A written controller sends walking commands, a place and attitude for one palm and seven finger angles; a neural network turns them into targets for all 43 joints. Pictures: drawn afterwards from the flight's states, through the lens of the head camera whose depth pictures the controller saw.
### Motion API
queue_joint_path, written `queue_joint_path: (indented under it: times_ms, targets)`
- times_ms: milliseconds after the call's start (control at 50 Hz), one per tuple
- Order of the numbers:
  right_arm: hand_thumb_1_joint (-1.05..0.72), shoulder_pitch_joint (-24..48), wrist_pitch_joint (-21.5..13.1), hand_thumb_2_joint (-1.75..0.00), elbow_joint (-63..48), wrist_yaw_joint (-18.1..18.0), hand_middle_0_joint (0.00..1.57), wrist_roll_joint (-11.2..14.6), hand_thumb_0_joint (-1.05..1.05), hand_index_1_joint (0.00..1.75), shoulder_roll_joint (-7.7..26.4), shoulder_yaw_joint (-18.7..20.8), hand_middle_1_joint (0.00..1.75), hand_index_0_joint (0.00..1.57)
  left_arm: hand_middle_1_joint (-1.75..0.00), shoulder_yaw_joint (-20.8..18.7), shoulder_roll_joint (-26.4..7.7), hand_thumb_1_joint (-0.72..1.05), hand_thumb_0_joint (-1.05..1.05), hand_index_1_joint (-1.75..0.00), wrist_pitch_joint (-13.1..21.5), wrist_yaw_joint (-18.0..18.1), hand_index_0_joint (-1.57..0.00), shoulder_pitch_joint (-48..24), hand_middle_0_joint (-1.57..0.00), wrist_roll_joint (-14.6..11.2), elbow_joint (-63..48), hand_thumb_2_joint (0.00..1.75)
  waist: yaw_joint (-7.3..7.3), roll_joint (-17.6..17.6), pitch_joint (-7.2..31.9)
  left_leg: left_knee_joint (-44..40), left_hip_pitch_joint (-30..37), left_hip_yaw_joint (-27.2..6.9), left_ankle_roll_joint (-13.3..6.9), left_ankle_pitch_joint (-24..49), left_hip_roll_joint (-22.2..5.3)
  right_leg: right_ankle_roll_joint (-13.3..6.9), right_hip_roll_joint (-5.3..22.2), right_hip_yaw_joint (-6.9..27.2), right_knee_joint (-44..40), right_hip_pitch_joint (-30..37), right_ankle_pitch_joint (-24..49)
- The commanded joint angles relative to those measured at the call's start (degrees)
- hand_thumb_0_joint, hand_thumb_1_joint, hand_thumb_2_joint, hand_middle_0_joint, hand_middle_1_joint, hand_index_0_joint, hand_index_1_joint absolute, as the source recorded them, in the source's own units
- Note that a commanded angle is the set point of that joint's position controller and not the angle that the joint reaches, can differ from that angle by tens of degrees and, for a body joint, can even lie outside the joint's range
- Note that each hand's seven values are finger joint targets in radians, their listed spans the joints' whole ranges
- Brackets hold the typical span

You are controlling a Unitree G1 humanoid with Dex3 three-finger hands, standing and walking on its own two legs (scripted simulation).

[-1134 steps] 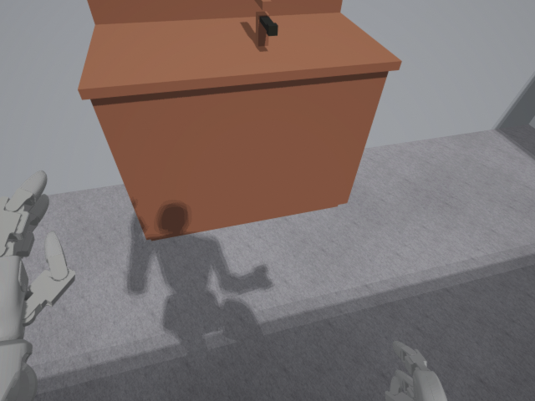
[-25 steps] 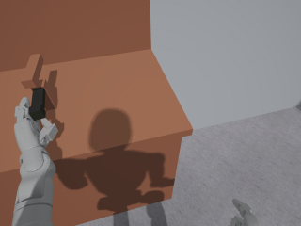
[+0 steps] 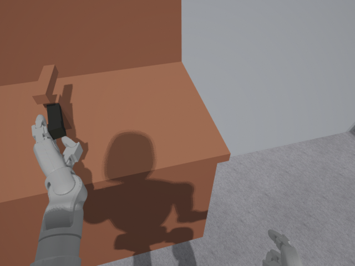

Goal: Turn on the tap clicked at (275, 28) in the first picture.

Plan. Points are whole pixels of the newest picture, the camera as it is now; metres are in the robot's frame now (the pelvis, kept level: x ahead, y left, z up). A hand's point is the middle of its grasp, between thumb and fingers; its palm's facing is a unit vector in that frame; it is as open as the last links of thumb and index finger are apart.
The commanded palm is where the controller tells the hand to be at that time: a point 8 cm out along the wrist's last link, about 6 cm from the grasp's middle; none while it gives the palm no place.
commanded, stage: push the lever round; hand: left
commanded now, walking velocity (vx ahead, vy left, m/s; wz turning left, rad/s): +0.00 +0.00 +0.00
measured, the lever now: (57, 130) +0.35 +0.31 +0.14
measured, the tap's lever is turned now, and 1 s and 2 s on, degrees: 12 36 75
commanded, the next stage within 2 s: lift the hand up off the lever in 1.84 s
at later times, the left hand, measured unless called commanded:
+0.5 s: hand (92, 138) +0.35 +0.23 +0.12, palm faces +0.75 -0.66 -0.05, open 8.0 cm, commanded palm +0.30 +0.25 +0.12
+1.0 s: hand (103, 131) +0.37 +0.21 +0.13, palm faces +0.81 -0.59 -0.05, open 8.1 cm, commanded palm +0.32 +0.23 +0.12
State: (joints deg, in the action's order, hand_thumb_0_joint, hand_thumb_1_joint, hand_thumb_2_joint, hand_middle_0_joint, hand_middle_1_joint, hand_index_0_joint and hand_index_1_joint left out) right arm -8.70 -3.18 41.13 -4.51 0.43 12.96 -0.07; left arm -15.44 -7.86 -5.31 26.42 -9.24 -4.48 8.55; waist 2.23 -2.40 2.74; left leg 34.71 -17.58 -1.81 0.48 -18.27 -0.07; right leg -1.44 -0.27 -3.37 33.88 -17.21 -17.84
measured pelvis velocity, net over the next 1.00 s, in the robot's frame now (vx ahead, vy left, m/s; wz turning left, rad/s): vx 0.00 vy -0.01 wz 0.02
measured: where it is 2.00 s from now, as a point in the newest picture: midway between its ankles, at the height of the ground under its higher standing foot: outside the picture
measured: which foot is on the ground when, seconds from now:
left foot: down 0.00-1.00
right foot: down 0.00-1.00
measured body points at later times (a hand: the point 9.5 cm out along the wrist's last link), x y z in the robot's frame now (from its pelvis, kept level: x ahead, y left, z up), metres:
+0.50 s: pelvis -0.01 +0.00 +0.00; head -0.01 -0.01 +0.45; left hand +0.30 +0.26 +0.13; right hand +0.18 -0.22 -0.10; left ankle +0.00 +0.12 -0.73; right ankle +0.00 -0.10 -0.73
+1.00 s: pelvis +0.00 -0.01 +0.00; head -0.01 -0.02 +0.45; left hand +0.32 +0.24 +0.13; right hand +0.18 -0.23 -0.11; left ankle +0.00 +0.12 -0.73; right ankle +0.00 -0.10 -0.73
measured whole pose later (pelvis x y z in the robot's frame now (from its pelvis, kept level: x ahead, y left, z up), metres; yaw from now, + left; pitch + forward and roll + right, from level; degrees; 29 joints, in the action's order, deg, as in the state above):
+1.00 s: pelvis +0.00 -0.01 +0.00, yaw +1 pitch +2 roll +0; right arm -6.5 1.0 44.8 -1.9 -2.1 11.4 1.4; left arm -12.4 0.0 -8.4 46.1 -24.6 1.7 20.9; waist 2.0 -2.1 3.5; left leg 33.9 -18.5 -3.3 1.3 -17.3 -0.2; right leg -2.2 -0.4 -4.8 33.3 -17.8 -17.6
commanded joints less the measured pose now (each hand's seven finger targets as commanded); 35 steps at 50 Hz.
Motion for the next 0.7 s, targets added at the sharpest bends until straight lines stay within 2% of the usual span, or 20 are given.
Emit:
queue_joint_path:
  times_ms: [0,40,100,160,200,240,300,320,340,380,400,420,460,480,500,540,580,600,620,680]
  targets:
    - [-0.90,7.69,-1.99,-0.90,-8.37,-0.66,0.20,0.00,0.00,0.30,6.72,2.05,0.30,0.20,-0.15,-0.14,-9.28,0.90,0.00,-0.15,3.62,2.25,-0.15,-18.30,-0.15,2.13,-15.35,0.90,-0.23,0.59,11.93,-4.49,3.74,0.14,-0.49,15.74,0.43,-0.29,0.52,0.69,-4.52,5.15,14.06]
    - [-0.90,8.47,-1.77,-0.90,-8.36,-0.65,0.20,0.12,0.00,0.30,6.49,1.76,0.30,0.20,-0.15,3.14,-6.32,0.90,0.00,-0.15,2.81,3.14,-0.15,-21.35,-0.15,2.59,-14.94,0.90,-1.07,1.05,10.98,-4.76,3.77,0.00,-0.55,13.97,0.43,-0.27,0.67,0.66,-4.97,4.03,11.99]
    - [-0.90,8.96,-1.38,-0.90,-7.69,-0.86,0.20,-0.17,0.00,0.30,6.46,1.80,0.30,0.20,-0.15,2.58,-6.64,0.90,0.00,-0.15,1.77,5.00,-0.15,-22.69,-0.15,3.34,-14.06,0.90,-0.82,0.73,11.11,-5.26,3.83,-0.34,-0.36,12.72,0.57,-0.43,0.55,0.60,-5.46,4.03,10.00]
    - [-0.90,9.43,-0.92,-0.90,-7.57,-0.69,0.20,-0.35,0.00,0.30,6.16,1.72,0.30,0.20,-0.15,4.54,-4.43,0.90,0.00,-0.15,1.13,6.49,-0.15,-24.66,-0.15,3.79,-12.86,0.90,-1.12,1.30,11.90,-5.11,3.92,-0.14,-0.36,12.63,0.65,-0.40,0.76,0.77,-5.67,4.13,10.07]
    - [-0.90,9.42,-0.54,-0.90,-6.98,-0.76,0.20,-0.65,0.00,0.30,6.13,1.85,0.30,0.20,-0.15,2.58,-5.83,0.90,0.00,-0.15,0.71,7.59,-0.15,-24.35,-0.15,4.22,-11.28,0.90,-0.57,1.60,11.89,-5.36,3.73,-0.27,-0.23,12.24,0.53,-0.47,0.61,0.59,-5.84,4.30,9.29]
    - [-0.90,10.04,-0.28,-0.90,-7.08,-0.58,0.20,-0.53,0.00,0.30,5.81,1.57,0.30,0.20,-0.15,5.47,-3.14,0.90,0.00,-0.15,0.70,8.26,-0.15,-28.04,-0.15,4.44,-10.49,0.90,-1.43,2.63,11.21,-5.46,3.62,-0.31,-0.34,11.08,0.53,-0.39,0.84,0.67,-6.16,3.56,8.35]
    - [-0.90,9.82,0.39,-0.90,-6.51,-0.63,0.20,-0.91,0.00,0.30,5.88,1.85,0.30,0.20,-0.15,1.42,-6.31,0.90,0.00,-0.15,0.35,9.83,-0.15,-27.45,-0.15,4.93,-8.16,0.90,-0.38,2.45,12.36,-5.60,3.15,-0.12,-0.42,11.26,0.62,-0.45,0.78,0.87,-6.51,4.94,8.39]
    - [-0.90,10.22,0.60,-0.90,-6.93,-0.45,0.20,-0.79,0.00,0.30,5.58,1.66,0.30,0.20,-0.15,4.12,-3.91,0.90,0.00,-0.15,0.37,9.74,-0.15,-29.00,-0.15,5.27,-8.38,0.90,-1.04,1.92,12.55,-5.45,3.46,0.15,-0.40,11.84,0.60,-0.48,1.09,0.89,-6.36,4.86,9.11]
    - [-0.90,10.04,0.55,-0.90,-6.80,-0.33,0.20,-0.91,0.00,0.30,5.42,1.73,0.30,0.20,-0.15,4.75,-2.94,0.90,0.00,-0.15,0.40,10.02,-0.15,-29.78,-0.15,5.29,-8.12,0.90,-1.09,2.38,12.68,-5.33,3.83,0.02,-0.37,12.32,0.49,-0.50,1.02,0.68,-6.25,4.67,9.54]
    - [-0.90,10.26,0.82,-0.90,-6.64,-0.15,0.20,-1.01,0.00,0.30,5.38,1.80,0.30,0.20,-0.15,4.52,-2.94,0.90,0.00,-0.15,0.16,10.78,-0.15,-29.92,-0.15,5.41,-7.31,0.90,-1.04,1.41,12.92,-4.98,3.62,0.36,-0.43,12.43,0.61,-0.48,1.10,0.87,-6.40,4.79,9.88]
    - [-0.90,10.13,1.04,-0.90,-6.31,-0.24,0.20,-1.10,0.00,0.30,5.45,1.91,0.30,0.20,-0.15,2.56,-4.35,0.90,0.00,-0.15,0.08,11.29,-0.15,-29.77,-0.15,5.40,-6.47,0.90,-0.68,2.08,12.19,-5.44,3.24,0.02,-0.39,11.72,0.51,-0.52,0.96,0.72,-6.73,4.88,8.94]
    - [-0.90,10.21,1.04,-0.90,-6.64,-0.07,0.20,-1.05,0.00,0.30,5.34,1.80,0.30,0.20,-0.15,4.47,-2.57,0.90,0.00,-0.15,0.23,11.43,-0.15,-30.69,-0.15,5.55,-6.47,0.90,-1.15,3.56,12.44,-5.46,3.22,0.01,-0.44,11.97,0.48,-0.42,1.09,0.63,-6.57,4.96,9.21]
    - [-0.90,10.58,1.08,-0.90,-6.39,0.03,0.20,-1.07,0.00,0.30,5.26,1.81,0.30,0.20,-0.15,5.25,-1.66,0.90,0.00,-0.15,0.23,12.01,-0.15,-32.36,-0.15,5.63,-5.15,0.90,-1.41,3.00,11.87,-5.06,3.18,0.39,-0.73,10.98,0.61,-0.30,1.21,0.93,-7.10,4.15,8.46]
    - [-0.90,10.31,1.09,-0.90,-6.14,0.02,0.20,-1.13,0.00,0.30,5.23,1.89,0.30,0.20,-0.15,4.63,-2.17,0.90,0.00,-0.15,0.37,12.49,-0.15,-33.20,-0.15,5.75,-4.75,0.90,-1.48,3.34,11.88,-5.06,3.16,0.44,-0.76,11.12,0.53,-0.32,1.28,1.01,-7.22,4.34,8.78]
    - [-0.90,10.29,1.28,-0.90,-5.85,-0.03,0.20,-1.30,0.00,0.30,5.37,2.11,0.30,0.20,-0.15,2.64,-3.76,0.90,0.00,-0.15,0.32,12.95,-0.15,-32.17,-0.15,5.91,-4.24,0.90,-0.78,2.81,12.21,-5.43,2.94,0.26,-0.62,10.46,0.52,-0.39,1.11,0.94,-7.32,4.72,7.75]
    - [-0.90,10.78,1.27,-0.90,-6.11,0.23,0.20,-1.22,0.00,0.30,5.02,2.00,0.30,0.20,-0.15,5.58,-1.03,0.90,0.00,-0.15,0.58,13.33,-0.15,-34.62,-0.15,6.22,-4.34,0.90,-1.46,2.72,12.51,-5.17,3.23,0.40,-0.68,10.37,0.57,-0.42,1.30,0.89,-7.15,4.23,7.68]
    - [-0.90,10.30,1.10,-0.90,-5.88,0.44,0.20,-1.51,0.00,0.30,5.03,2.25,0.30,0.20,-0.15,5.71,-0.36,0.90,0.00,-0.15,0.76,14.14,-0.15,-34.83,-0.15,6.53,-3.53,0.90,-1.31,2.99,13.14,-4.98,3.54,0.46,-0.61,11.59,0.55,-0.48,1.26,0.72,-6.90,4.49,8.90]
    - [-0.90,10.11,1.23,-0.90,-5.52,0.40,0.20,-1.66,0.00,0.30,5.16,2.47,0.30,0.20,-0.15,4.03,-1.73,0.90,0.00,-0.15,0.79,14.62,-0.15,-34.18,-0.15,6.66,-3.40,0.90,-0.97,3.21,13.61,-5.16,3.59,0.21,-0.46,12.00,0.46,-0.56,1.11,0.50,-6.80,4.92,8.96]
    - [-0.90,10.13,1.16,-0.90,-6.01,0.68,0.20,-1.71,0.00,0.30,5.01,2.39,0.30,0.20,-0.15,6.10,0.33,0.90,0.00,-0.15,0.76,14.71,-0.15,-34.66,-0.15,6.87,-3.85,0.90,-1.24,2.30,14.26,-4.77,4.09,0.59,-0.52,13.66,0.52,-0.54,1.32,0.60,-6.36,5.01,10.88]
    - [-0.90,9.82,1.20,-0.90,-5.64,1.06,0.20,-1.90,0.00,0.30,4.93,2.65,0.30,0.20,-0.15,6.27,1.08,0.90,0.00,-0.15,0.42,15.56,-0.15,-34.83,-0.15,6.95,-2.74,0.90,-1.36,3.52,14.39,-4.12,3.73,0.74,-0.47,14.75,0.50,-0.43,1.40,0.45,-6.20,5.06,12.41]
